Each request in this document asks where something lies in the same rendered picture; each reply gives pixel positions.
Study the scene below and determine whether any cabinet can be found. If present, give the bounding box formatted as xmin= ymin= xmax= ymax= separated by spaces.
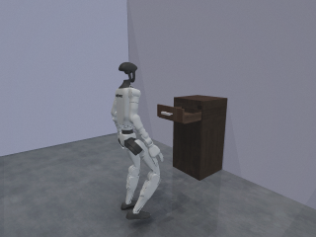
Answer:
xmin=173 ymin=95 xmax=228 ymax=181

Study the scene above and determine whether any drawer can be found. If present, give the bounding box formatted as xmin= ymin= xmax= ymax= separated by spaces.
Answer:
xmin=157 ymin=104 xmax=201 ymax=124

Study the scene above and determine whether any left robot forearm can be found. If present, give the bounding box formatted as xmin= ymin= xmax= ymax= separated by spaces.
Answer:
xmin=112 ymin=116 xmax=123 ymax=134

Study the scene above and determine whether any handle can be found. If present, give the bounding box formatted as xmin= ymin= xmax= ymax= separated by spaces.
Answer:
xmin=161 ymin=112 xmax=172 ymax=116

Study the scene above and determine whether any left robot upper arm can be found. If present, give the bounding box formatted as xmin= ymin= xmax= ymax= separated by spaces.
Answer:
xmin=111 ymin=89 xmax=118 ymax=118

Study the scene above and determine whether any right robot forearm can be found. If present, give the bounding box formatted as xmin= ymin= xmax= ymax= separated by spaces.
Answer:
xmin=132 ymin=115 xmax=153 ymax=148

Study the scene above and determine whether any robot right hand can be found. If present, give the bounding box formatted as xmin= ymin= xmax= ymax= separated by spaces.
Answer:
xmin=147 ymin=144 xmax=164 ymax=167

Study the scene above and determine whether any robot right thigh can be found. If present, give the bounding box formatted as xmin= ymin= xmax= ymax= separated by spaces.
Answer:
xmin=127 ymin=139 xmax=160 ymax=181

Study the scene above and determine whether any robot right foot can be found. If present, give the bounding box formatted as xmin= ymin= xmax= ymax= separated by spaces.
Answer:
xmin=126 ymin=209 xmax=151 ymax=220

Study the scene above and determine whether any right robot upper arm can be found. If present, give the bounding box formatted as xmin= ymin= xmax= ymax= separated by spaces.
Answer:
xmin=127 ymin=88 xmax=141 ymax=124

